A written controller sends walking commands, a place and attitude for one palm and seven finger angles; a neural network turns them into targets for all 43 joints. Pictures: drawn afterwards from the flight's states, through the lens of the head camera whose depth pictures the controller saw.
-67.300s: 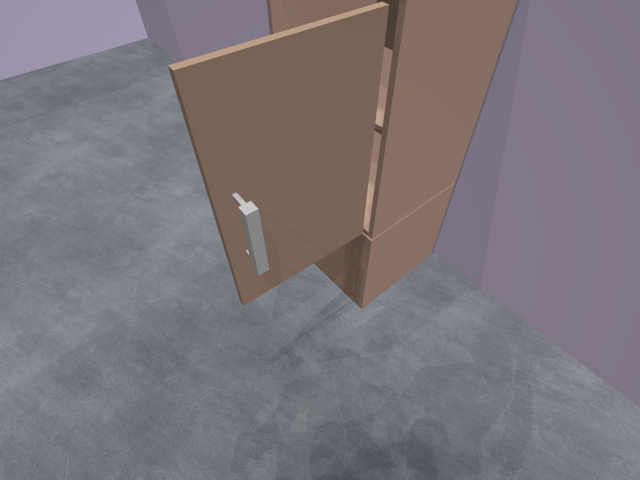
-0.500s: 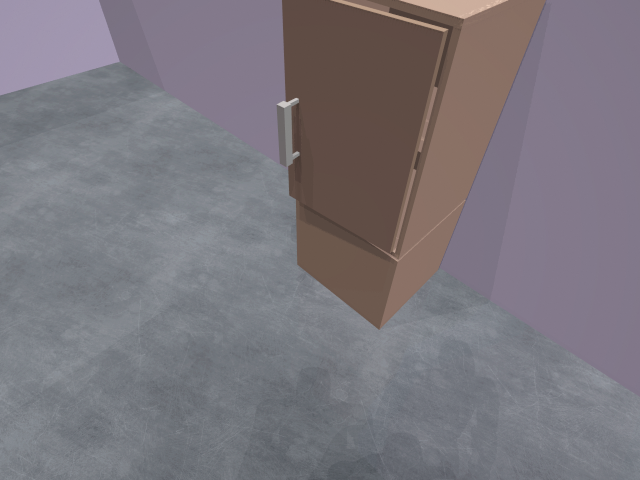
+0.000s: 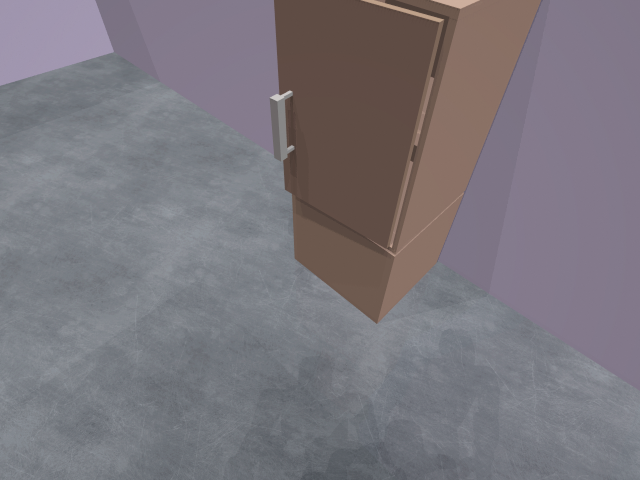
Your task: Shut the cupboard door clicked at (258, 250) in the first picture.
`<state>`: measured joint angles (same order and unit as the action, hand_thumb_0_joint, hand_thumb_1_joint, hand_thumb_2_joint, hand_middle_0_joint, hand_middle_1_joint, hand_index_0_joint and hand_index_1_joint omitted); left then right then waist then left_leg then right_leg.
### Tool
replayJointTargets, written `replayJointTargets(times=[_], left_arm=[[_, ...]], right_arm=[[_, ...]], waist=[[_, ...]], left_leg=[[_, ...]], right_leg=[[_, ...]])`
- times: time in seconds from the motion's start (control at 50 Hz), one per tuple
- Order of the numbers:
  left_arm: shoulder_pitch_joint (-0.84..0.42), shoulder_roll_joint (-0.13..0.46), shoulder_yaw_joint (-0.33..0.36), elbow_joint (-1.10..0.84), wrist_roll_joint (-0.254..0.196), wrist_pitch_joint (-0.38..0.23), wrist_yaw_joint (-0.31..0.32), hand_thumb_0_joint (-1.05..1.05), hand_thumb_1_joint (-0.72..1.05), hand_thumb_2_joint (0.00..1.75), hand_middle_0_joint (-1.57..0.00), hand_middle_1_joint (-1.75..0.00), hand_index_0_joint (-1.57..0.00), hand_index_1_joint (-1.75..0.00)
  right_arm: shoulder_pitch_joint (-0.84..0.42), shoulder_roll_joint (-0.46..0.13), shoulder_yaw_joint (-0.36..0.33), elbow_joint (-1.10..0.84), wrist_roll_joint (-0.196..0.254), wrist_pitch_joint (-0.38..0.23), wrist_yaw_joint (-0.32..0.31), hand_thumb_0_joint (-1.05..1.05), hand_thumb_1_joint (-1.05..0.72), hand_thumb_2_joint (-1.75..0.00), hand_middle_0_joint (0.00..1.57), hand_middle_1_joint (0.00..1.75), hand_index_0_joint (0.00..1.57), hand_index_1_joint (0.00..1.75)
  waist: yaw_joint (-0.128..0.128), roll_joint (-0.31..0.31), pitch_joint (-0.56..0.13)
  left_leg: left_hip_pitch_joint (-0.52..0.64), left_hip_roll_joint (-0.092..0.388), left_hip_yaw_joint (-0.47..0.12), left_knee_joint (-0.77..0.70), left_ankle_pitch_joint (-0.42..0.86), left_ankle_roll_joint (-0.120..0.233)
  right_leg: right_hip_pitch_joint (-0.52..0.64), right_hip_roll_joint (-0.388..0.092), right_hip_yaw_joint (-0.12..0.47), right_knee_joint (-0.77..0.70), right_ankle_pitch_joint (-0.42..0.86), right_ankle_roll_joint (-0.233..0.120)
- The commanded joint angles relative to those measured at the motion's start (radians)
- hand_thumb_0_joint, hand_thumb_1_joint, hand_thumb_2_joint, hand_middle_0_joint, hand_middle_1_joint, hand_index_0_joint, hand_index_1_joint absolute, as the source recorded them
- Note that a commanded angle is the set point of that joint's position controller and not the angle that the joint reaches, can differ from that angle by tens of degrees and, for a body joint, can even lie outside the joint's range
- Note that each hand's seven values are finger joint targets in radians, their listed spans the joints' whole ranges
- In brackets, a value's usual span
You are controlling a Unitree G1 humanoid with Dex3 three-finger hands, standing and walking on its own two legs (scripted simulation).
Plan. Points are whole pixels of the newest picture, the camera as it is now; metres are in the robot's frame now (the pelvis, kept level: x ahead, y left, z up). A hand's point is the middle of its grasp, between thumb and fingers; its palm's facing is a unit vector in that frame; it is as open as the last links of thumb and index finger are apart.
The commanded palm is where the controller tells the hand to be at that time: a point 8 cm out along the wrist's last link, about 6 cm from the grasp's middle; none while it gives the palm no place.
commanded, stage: look to check the result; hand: left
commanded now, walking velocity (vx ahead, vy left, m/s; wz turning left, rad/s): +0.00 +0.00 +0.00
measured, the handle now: (284, 126) +0.96 +0.14 -0.09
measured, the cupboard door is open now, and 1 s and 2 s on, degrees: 5 5 5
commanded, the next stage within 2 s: walk to a spot facing it in 0.02 s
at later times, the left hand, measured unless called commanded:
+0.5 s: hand out of the picture +0.02 +0.21 -0.20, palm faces +0.18 -0.96 -0.21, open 7.4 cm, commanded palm none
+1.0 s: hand out of the picture -0.01 +0.17 -0.16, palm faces +0.42 -0.85 -0.32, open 7.4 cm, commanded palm none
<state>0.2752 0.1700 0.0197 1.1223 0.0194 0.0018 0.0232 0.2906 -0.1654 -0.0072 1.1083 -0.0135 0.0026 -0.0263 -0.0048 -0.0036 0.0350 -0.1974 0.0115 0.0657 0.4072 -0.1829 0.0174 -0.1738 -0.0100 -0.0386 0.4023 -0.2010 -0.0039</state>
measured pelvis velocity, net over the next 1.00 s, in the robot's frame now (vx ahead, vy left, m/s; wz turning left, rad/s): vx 0.01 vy -0.06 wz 0.48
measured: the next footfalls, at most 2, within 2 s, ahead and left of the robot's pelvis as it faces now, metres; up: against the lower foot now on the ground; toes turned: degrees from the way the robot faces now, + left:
right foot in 0.84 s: +0.07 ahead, -0.15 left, +0.00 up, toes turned +24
left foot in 1.22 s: -0.04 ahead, +0.09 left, +0.00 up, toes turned +40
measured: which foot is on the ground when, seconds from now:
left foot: down 0.00-0.84, up 0.86-1.00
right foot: down 0.00-0.48, up 0.50-0.82, down 0.84-1.00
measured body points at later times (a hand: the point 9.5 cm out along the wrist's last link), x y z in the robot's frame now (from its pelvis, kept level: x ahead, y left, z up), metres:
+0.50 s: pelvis +0.01 +0.01 -0.02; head +0.04 +0.03 +0.43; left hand +0.01 +0.26 -0.18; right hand +0.06 -0.23 -0.17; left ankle +0.03 +0.10 -0.74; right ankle +0.01 -0.12 -0.74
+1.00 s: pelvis +0.01 -0.06 +0.00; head +0.06 -0.05 +0.44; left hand -0.03 +0.22 -0.13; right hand +0.19 -0.28 -0.16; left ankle -0.04 +0.08 -0.66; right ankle +0.03 -0.17 -0.74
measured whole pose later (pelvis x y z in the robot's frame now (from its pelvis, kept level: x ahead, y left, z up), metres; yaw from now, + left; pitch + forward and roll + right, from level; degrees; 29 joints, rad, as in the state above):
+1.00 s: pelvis +0.01 -0.06 +0.00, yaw +27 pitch +1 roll +2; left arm 0.20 0.22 0.06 0.88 0.03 0.03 0.03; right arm 0.19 -0.28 -0.10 0.90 -0.02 0.08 0.02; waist -0.04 0.02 0.10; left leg -0.56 -0.04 -0.03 1.11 -0.42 -0.06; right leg -0.20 -0.06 -0.04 0.52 -0.32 -0.01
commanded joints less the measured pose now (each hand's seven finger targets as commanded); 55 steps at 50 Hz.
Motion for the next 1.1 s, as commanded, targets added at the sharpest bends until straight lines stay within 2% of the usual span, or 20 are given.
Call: replayJointTargets(times=[0.0,0.24,0.34,0.4,0.42,0.44,0.46,0.48,0.5,0.54,0.6,0.7,0.78,0.8,0.82,0.84,0.86,0.9,0.96,1.08], left_arm=[[0.048,0.128,0.020,-0.024,-0.002,-0.018,0.008,0.00,0.90,0.90,-0.20,-0.30,-0.20,-0.30],[0.048,0.135,0.044,-0.059,-0.003,0.002,0.015,0.00,0.90,0.90,-0.20,-0.30,-0.20,-0.30],[0.011,0.184,0.080,-0.130,0.005,0.013,0.016,0.00,0.90,0.90,-0.20,-0.30,-0.20,-0.30],[-0.039,0.195,0.091,-0.176,0.013,0.012,0.019,0.00,0.90,0.90,-0.20,-0.30,-0.20,-0.30],[-0.051,0.193,0.093,-0.189,0.013,0.015,0.019,0.00,0.90,0.90,-0.20,-0.30,-0.20,-0.30],[-0.054,0.169,0.092,-0.201,0.011,0.022,0.017,0.00,0.90,0.90,-0.20,-0.30,-0.20,-0.30],[-0.069,0.137,0.085,-0.221,0.002,0.028,0.019,0.00,0.90,0.90,-0.20,-0.30,-0.20,-0.30],[-0.114,0.154,0.079,-0.247,0.010,0.034,0.024,0.00,0.90,0.90,-0.20,-0.30,-0.20,-0.30],[-0.113,0.152,0.083,-0.249,0.011,0.032,0.021,0.00,0.90,0.90,-0.20,-0.30,-0.20,-0.30],[-0.103,0.145,0.083,-0.246,0.008,0.019,0.010,0.00,0.90,0.90,-0.20,-0.30,-0.20,-0.30],[-0.107,0.144,0.080,-0.263,0.004,0.018,0.003,0.00,0.90,0.90,-0.20,-0.30,-0.20,-0.30],[-0.113,0.144,0.073,-0.304,0.001,0.022,0.004,0.00,0.90,0.90,-0.20,-0.30,-0.20,-0.30],[0.030,0.195,0.086,-0.287,-0.003,0.016,0.011,0.00,0.90,0.90,-0.20,-0.30,-0.20,-0.30],[0.062,0.260,0.104,-0.286,0.006,0.010,0.016,0.00,0.90,0.90,-0.20,-0.30,-0.20,-0.30],[0.012,0.333,0.114,-0.305,0.021,0.008,0.018,0.00,0.90,0.90,-0.20,-0.30,-0.20,-0.30],[-0.086,0.317,0.095,-0.333,0.013,0.015,0.018,0.00,0.90,0.90,-0.20,-0.30,-0.20,-0.30],[-0.114,0.260,0.093,-0.337,0.011,0.001,0.020,0.00,0.90,0.90,-0.20,-0.30,-0.20,-0.30],[-0.155,0.214,0.077,-0.339,0.009,-0.008,0.018,0.00,0.90,0.90,-0.20,-0.30,-0.20,-0.30],[-0.044,0.235,0.084,-0.315,0.010,-0.015,0.019,0.00,0.90,0.90,-0.20,-0.30,-0.20,-0.30],[0.049,0.270,0.104,-0.289,0.018,-0.007,0.017,0.00,0.90,0.90,-0.20,-0.30,-0.20,-0.30]], right_arm=[[0.042,-0.121,-0.023,-0.028,-0.003,-0.014,-0.007,0.00,-0.90,-0.90,0.20,0.30,0.20,0.30],[0.013,-0.111,-0.028,-0.059,-0.004,0.011,0.000,0.00,-0.90,-0.90,0.20,0.30,0.20,0.30],[-0.004,-0.108,-0.052,-0.116,-0.008,0.031,0.011,0.00,-0.90,-0.90,0.20,0.30,0.20,0.30],[-0.003,-0.105,-0.063,-0.148,-0.009,0.036,0.022,0.00,-0.90,-0.90,0.20,0.30,0.20,0.30],[0.018,-0.115,-0.065,-0.149,-0.010,0.032,0.026,0.00,-0.90,-0.90,0.20,0.30,0.20,0.30],[0.044,-0.151,-0.071,-0.152,-0.016,0.028,0.027,0.00,-0.90,-0.90,0.20,0.30,0.20,0.30],[0.086,-0.211,-0.084,-0.155,-0.031,0.022,0.017,0.00,-0.90,-0.90,0.20,0.30,0.20,0.30],[0.126,-0.243,-0.089,-0.139,-0.026,0.023,0.006,0.00,-0.90,-0.90,0.20,0.30,0.20,0.30],[0.101,-0.243,-0.089,-0.148,-0.024,0.023,-0.001,0.00,-0.90,-0.90,0.20,0.30,0.20,0.30],[0.027,-0.225,-0.082,-0.180,-0.024,0.016,-0.008,0.00,-0.90,-0.90,0.20,0.30,0.20,0.30],[0.005,-0.229,-0.085,-0.198,-0.022,0.017,-0.007,0.00,-0.90,-0.90,0.20,0.30,0.20,0.30],[-0.008,-0.260,-0.103,-0.225,-0.027,0.034,0.003,0.00,-0.90,-0.90,0.20,0.30,0.20,0.30],[-0.080,-0.241,-0.113,-0.268,-0.012,0.044,0.014,0.00,-0.90,-0.90,0.20,0.30,0.20,0.30],[-0.081,-0.185,-0.113,-0.279,-0.002,0.047,0.020,0.00,-0.90,-0.90,0.20,0.30,0.20,0.30],[-0.073,-0.140,-0.110,-0.300,-0.006,0.041,0.023,0.00,-0.90,-0.90,0.20,0.30,0.20,0.30],[-0.070,-0.179,-0.115,-0.300,-0.022,0.042,0.031,0.00,-0.90,-0.90,0.20,0.30,0.20,0.30],[-0.076,-0.164,-0.115,-0.288,-0.022,0.048,0.033,0.00,-0.90,-0.90,0.20,0.30,0.20,0.30],[-0.071,-0.163,-0.108,-0.276,-0.014,0.052,0.046,0.00,-0.90,-0.90,0.20,0.30,0.20,0.30],[-0.137,-0.143,-0.090,-0.297,-0.006,0.056,0.053,0.00,-0.90,-0.90,0.20,0.30,0.20,0.30],[-0.226,-0.128,-0.073,-0.322,0.003,0.047,0.058,0.00,-0.90,-0.90,0.20,0.30,0.20,0.30]], waist=[[-0.002,0.005,0.042],[0.007,0.010,0.026],[0.004,-0.095,0.001],[-0.017,-0.123,-0.009],[-0.027,-0.062,-0.019],[-0.037,0.110,-0.008],[-0.064,0.339,0.009],[-0.075,0.321,0.009],[-0.051,0.197,-0.016],[-0.020,0.105,-0.039],[-0.019,0.133,-0.070],[-0.028,0.182,-0.095],[0.041,0.151,-0.124],[0.056,-0.012,-0.115],[0.048,-0.267,-0.041],[0.002,-0.148,0.004],[-0.018,-0.183,0.002],[-0.048,-0.184,0.028],[0.000,-0.176,-0.021],[0.046,-0.231,-0.036]], left_leg=[[0.012,0.094,-0.117,-0.096,0.000,0.013],[-0.067,0.078,-0.142,0.004,0.093,0.011],[-0.134,0.022,-0.100,0.210,0.014,-0.006],[-0.114,0.033,-0.071,0.277,-0.110,-0.022],[-0.074,0.059,-0.101,0.196,-0.016,-0.014],[-0.053,0.118,-0.265,0.080,0.115,0.026],[-0.025,0.261,-0.599,-0.092,0.208,0.108],[0.006,0.306,-0.694,-0.155,0.204,0.151],[0.004,0.298,-0.663,-0.141,0.146,0.170],[-0.004,0.229,-0.555,-0.103,0.126,0.166],[0.020,0.181,-0.519,-0.097,0.137,0.154],[-0.006,0.143,-0.557,-0.089,0.070,0.142],[-0.197,0.041,-0.510,-0.008,-0.025,0.059],[-0.372,-0.048,-0.389,0.164,-0.217,-0.005],[-0.487,-0.157,-0.175,0.476,-0.359,-0.070],[-0.432,-0.080,-0.191,0.675,-0.374,-0.051],[-0.442,-0.052,-0.186,0.772,-0.328,-0.052],[-0.425,-0.004,-0.143,0.828,-0.240,-0.070],[-0.382,-0.007,-0.070,0.682,-0.241,-0.086],[-0.265,-0.013,0.004,0.380,-0.272,-0.061]], right_leg=[[-0.043,-0.089,0.100,-0.101,-0.011,-0.038],[-0.016,-0.131,0.052,-0.008,0.029,-0.039],[-0.054,-0.260,0.084,-0.023,-0.049,-0.109],[-0.099,-0.327,0.063,0.019,0.012,-0.135],[-0.126,-0.299,0.005,0.092,0.001,-0.100],[-0.186,-0.194,-0.077,0.241,-0.099,-0.038],[-0.290,-0.036,-0.106,0.468,-0.320,0.026],[-0.361,-0.024,0.017,0.637,-0.406,0.021],[-0.385,-0.040,0.074,0.709,-0.340,0.021],[-0.373,-0.043,0.082,0.710,-0.237,0.039],[-0.350,-0.023,0.072,0.633,-0.220,0.053],[-0.248,0.023,0.055,0.419,-0.260,0.053],[0.086,0.040,0.050,0.029,-0.098,0.033],[0.207,-0.146,0.238,-0.124,-0.216,-0.024],[0.120,-0.440,0.535,-0.236,-0.297,-0.148],[-0.047,-0.467,0.447,-0.208,-0.224,-0.182],[-0.053,-0.392,0.419,-0.161,-0.086,-0.176],[-0.035,-0.309,0.195,-0.067,0.227,-0.156],[0.091,-0.287,0.081,0.008,0.535,-0.128],[0.163,-0.321,0.038,0.071,0.629,-0.118]])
